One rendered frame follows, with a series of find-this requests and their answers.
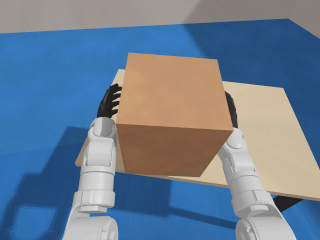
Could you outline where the left robot forearm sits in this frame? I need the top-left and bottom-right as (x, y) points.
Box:
(62, 117), (117, 240)

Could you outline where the left robot upper arm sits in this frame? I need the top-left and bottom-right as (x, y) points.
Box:
(63, 216), (119, 240)

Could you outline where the robot left hand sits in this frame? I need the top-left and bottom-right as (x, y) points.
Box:
(96, 83), (122, 118)

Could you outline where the right robot upper arm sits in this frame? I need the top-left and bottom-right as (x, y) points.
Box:
(235, 216), (296, 240)

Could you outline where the table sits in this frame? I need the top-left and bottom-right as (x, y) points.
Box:
(75, 69), (320, 212)

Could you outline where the right robot forearm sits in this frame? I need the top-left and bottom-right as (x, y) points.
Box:
(217, 127), (297, 240)

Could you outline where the robot right hand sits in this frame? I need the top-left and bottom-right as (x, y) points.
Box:
(224, 91), (238, 129)

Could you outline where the carton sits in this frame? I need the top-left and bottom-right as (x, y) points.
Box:
(115, 52), (234, 178)

